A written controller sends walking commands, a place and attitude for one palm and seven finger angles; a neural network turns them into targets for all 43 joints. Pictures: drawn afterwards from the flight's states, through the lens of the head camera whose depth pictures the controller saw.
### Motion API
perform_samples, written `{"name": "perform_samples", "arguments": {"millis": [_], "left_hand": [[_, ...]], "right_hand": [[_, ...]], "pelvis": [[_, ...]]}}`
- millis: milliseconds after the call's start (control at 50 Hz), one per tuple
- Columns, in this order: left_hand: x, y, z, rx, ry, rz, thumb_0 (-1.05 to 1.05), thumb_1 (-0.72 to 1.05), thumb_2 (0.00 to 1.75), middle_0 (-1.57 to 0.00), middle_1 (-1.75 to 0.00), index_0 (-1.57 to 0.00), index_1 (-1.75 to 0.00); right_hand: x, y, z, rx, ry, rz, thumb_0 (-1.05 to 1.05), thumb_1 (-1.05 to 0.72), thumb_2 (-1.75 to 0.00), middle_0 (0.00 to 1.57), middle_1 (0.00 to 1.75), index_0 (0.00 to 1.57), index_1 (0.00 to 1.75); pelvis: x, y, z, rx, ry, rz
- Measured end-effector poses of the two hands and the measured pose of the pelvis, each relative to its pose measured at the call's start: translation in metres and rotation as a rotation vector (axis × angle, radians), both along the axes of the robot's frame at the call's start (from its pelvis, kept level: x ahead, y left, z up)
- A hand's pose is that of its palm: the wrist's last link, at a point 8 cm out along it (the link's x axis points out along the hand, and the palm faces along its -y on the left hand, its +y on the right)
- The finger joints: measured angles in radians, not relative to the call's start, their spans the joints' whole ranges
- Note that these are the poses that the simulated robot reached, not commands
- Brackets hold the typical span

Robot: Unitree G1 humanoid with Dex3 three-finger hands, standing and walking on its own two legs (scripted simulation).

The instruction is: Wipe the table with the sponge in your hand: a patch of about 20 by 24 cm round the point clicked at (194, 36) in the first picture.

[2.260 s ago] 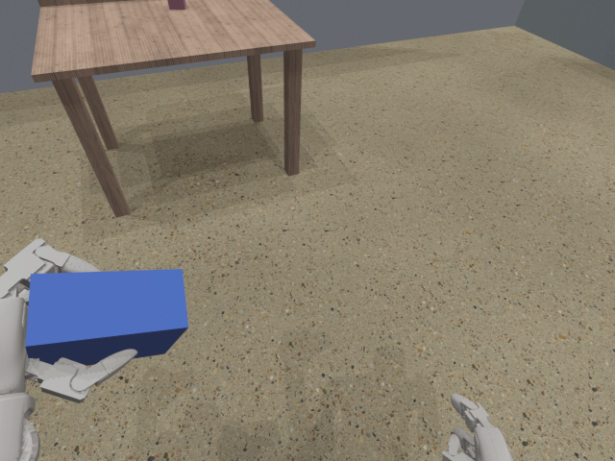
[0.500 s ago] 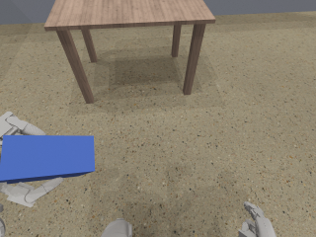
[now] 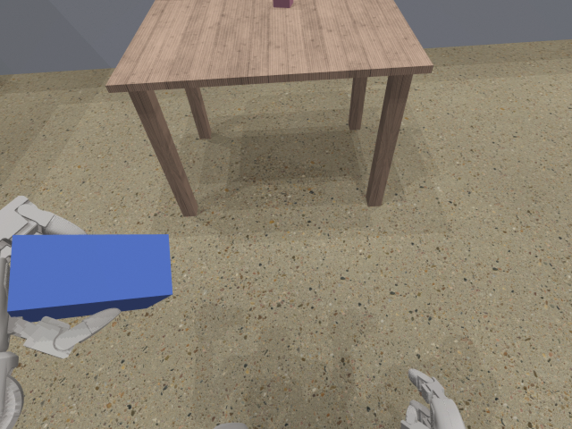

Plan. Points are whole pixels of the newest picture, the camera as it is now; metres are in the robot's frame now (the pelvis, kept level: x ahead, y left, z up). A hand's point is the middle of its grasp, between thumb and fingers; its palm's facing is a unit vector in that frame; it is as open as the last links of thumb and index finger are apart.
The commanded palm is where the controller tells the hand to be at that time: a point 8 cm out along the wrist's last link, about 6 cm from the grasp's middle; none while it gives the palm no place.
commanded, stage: walk to a spot facing it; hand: left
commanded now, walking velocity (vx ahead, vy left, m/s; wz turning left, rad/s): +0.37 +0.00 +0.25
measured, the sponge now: (115, 277) +0.23 +0.20 +0.17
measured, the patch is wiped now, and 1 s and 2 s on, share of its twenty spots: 0.00 0.00 0.00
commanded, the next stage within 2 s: none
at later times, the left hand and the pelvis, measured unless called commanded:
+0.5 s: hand (103, 172) +0.36 +0.25 +0.20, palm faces +0.45 -0.78 -0.44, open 10.4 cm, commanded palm +0.29 +0.28 +0.20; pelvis +0.15 -0.01 +0.01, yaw +5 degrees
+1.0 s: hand (114, 133) +0.44 +0.27 +0.19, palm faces +0.61 -0.66 -0.44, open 10.4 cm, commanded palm +0.37 +0.30 +0.20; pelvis +0.29 -0.01 +0.00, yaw +16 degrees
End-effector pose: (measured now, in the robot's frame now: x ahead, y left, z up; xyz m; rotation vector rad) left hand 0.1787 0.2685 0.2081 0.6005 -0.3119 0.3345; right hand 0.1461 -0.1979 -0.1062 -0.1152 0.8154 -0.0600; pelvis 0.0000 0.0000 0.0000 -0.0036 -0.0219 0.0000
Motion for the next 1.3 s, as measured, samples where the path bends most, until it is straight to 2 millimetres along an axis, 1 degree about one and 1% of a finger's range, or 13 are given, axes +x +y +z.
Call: {"name": "perform_samples", "arguments": {"millis": [120, 220, 320, 420, 560, 640, 700, 800, 880, 980, 1080, 1200, 1300], "left_hand": [[0.028, -0.002, -0.008, -0.065, 0.065, 0.05, -0.01, -0.51, 1.0, -0.69, -1.36, -0.69, -1.36], [0.054, 0.002, -0.004, -0.06, 0.048, 0.046, -0.01, -0.51, 1.0, -0.69, -1.36, -0.69, -1.36], [0.086, 0.017, -0.005, -0.043, -0.059, 0.033, -0.01, -0.51, 1.0, -0.69, -1.36, -0.69, -1.36], [0.124, 0.027, -0.006, -0.043, -0.067, 0.047, -0.01, -0.51, 1.0, -0.69, -1.36, -0.69, -1.36], [0.14, -0.001, 0.01, -0.029, -0.015, 0.062, -0.01, -0.51, 1.0, -0.69, -1.36, -0.69, -1.36], [0.149, -0.013, 0.005, 0.025, -0.007, 0.135, -0.01, -0.51, 1.0, -0.69, -1.36, -0.69, -1.36], [0.159, -0.011, -0.004, -0.037, 0.001, 0.201, -0.01, -0.51, 1.0, -0.69, -1.36, -0.69, -1.36], [0.177, -0.003, -0.011, -0.093, 0.048, 0.257, -0.01, -0.51, 1.0, -0.69, -1.36, -0.69, -1.36], [0.191, 0.005, -0.006, -0.083, 0.029, 0.255, -0.01, -0.51, 1.0, -0.69, -1.36, -0.69, -1.36], [0.208, 0.024, -0.003, -0.022, -0.082, 0.234, -0.01, -0.51, 1.0, -0.69, -1.36, -0.69, -1.36], [0.226, 0.038, 0.0, -0.003, -0.073, 0.268, -0.01, -0.51, 1.0, -0.69, -1.36, -0.69, -1.36], [0.224, 0.017, 0.016, -0.019, -0.036, 0.328, -0.01, -0.51, 1.0, -0.69, -1.36, -0.69, -1.36], [0.222, 0.001, 0.011, 0.015, 0.003, 0.463, -0.01, -0.51, 1.0, -0.69, -1.36, -0.7, -1.36]], "right_hand": [[0.039, -0.047, 0.015, -0.104, 0.058, -0.012, 0.01, -0.9, -0.9, 0.21, 0.3, 0.2, 0.3], [0.077, -0.066, 0.039, -0.194, 0.034, -0.009, 0.01, -0.9, -0.9, 0.2, 0.3, 0.2, 0.3], [0.124, -0.059, 0.044, -0.243, -0.046, -0.026, 0.01, -0.9, -0.9, 0.2, 0.3, 0.2, 0.3], [0.162, -0.026, 0.041, -0.129, -0.086, -0.012, 0.01, -0.9, -0.9, 0.2, 0.3, 0.2, 0.3], [0.197, 0.006, 0.034, 0.01, -0.07, 0.079, 0.01, -0.9, -0.9, 0.21, 0.3, 0.2, 0.3], [0.223, -0.002, 0.009, 0.026, -0.032, 0.137, 0.01, -0.9, -0.9, 0.21, 0.3, 0.21, 0.3], [0.246, -0.018, -0.002, -0.024, 0.025, 0.19, 0.01, -0.9, -0.9, 0.21, 0.3, 0.21, 0.3], [0.287, -0.044, 0.017, -0.121, 0.046, 0.198, 0.01, -0.9, -0.9, 0.21, 0.3, 0.21, 0.3], [0.323, -0.05, 0.039, -0.194, 0.003, 0.207, 0.01, -0.9, -0.9, 0.2, 0.3, 0.2, 0.3], [0.372, -0.035, 0.046, -0.234, -0.114, 0.192, 0.01, -0.9, -0.9, 0.2, 0.3, 0.2, 0.3], [0.396, 0.005, 0.044, -0.11, -0.123, 0.229, 0.01, -0.9, -0.9, 0.2, 0.3, 0.2, 0.3], [0.412, 0.042, 0.038, 0.008, -0.09, 0.343, 0.01, -0.9, -0.9, 0.2, 0.3, 0.2, 0.3], [0.441, 0.045, 0.013, 0.043, -0.048, 0.443, 0.01, -0.9, -0.9, 0.21, 0.3, 0.21, 0.3]], "pelvis": [[0.034, -0.008, 0.014, 0.02, 0.01, 0.031], [0.067, -0.008, 0.018, 0.031, 0.024, 0.053], [0.104, 0.005, 0.001, 0.029, 0.01, 0.045], [0.128, 0.0, 0.004, 0.011, 0.008, 0.071], [0.172, -0.018, 0.015, -0.016, 0.026, 0.099], [0.2, -0.036, 0.001, -0.001, 0.014, 0.147], [0.215, -0.04, 0.001, 0.005, -0.003, 0.184], [0.241, -0.039, 0.014, 0.022, 0.008, 0.23], [0.263, -0.034, 0.017, 0.03, 0.022, 0.263], [0.288, -0.015, -0.004, 0.024, 0.005, 0.279], [0.308, -0.019, 0.002, 0.003, 0.004, 0.322], [0.341, -0.029, 0.014, -0.02, 0.019, 0.377], [0.372, -0.047, 0.004, -0.002, 0.005, 0.438]]}}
